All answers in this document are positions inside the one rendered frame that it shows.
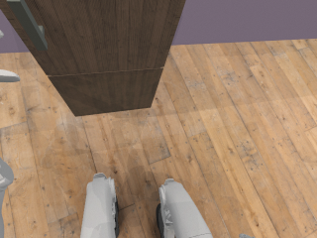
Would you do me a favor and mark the handle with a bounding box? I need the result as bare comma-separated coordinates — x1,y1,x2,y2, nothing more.
6,0,48,51

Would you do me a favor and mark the robot right thigh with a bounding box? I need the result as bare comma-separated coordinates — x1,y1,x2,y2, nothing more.
158,181,213,238

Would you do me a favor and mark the left robot hand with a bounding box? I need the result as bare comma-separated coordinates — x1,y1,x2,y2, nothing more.
0,30,21,82

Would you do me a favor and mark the cupboard door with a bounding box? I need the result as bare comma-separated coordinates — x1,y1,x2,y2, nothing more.
2,0,181,76

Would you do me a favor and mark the robot right shin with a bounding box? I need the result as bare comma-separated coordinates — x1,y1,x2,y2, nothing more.
160,178,183,238

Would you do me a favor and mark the robot left upper arm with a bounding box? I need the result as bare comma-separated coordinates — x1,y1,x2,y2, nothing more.
0,157,14,238

